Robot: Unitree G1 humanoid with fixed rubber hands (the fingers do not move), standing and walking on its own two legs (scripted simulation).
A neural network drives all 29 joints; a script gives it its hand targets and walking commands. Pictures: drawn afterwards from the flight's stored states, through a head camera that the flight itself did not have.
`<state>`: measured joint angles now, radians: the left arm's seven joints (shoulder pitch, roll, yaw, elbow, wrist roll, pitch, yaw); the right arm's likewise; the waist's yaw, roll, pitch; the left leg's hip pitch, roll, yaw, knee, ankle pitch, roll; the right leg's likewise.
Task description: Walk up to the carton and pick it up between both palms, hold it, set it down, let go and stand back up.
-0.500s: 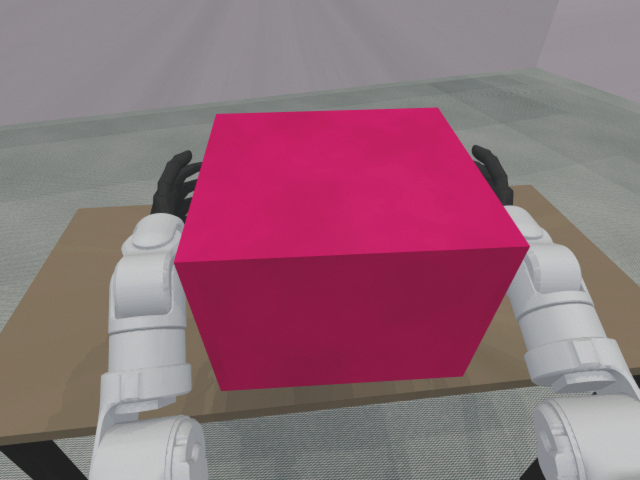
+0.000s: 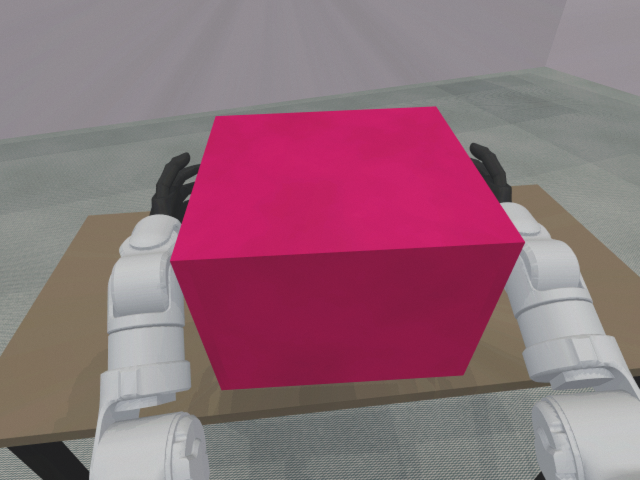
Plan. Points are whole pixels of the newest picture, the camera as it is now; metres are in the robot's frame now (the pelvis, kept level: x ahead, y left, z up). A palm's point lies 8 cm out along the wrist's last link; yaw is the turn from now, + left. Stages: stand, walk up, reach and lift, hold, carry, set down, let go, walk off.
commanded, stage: set down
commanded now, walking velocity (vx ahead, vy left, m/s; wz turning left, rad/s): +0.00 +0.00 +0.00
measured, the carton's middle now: (334, 240) +0.35 +0.00 +0.19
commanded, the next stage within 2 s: none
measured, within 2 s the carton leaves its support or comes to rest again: neither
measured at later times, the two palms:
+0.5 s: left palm (187, 230) +0.40 +0.19 +0.17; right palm (468, 234) +0.39 -0.19 +0.16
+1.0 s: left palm (183, 232) +0.41 +0.20 +0.16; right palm (453, 228) +0.42 -0.17 +0.15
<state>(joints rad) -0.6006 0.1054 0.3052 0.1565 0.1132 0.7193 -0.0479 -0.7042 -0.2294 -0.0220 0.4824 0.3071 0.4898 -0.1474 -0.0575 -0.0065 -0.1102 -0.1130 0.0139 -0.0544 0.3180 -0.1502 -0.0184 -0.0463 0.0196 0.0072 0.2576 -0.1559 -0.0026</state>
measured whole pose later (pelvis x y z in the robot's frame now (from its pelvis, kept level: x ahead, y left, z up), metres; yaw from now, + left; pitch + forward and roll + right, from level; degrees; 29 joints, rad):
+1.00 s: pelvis +0.02 -0.01 +0.00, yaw +2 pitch -1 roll +0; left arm -0.69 0.13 0.29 0.50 0.15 0.34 -0.09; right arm -0.67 -0.13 -0.18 0.75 0.05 0.03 -0.05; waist -0.03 -0.06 -0.01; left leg -0.11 0.01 -0.07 0.30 -0.17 -0.02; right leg -0.03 0.01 -0.04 0.25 -0.19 -0.01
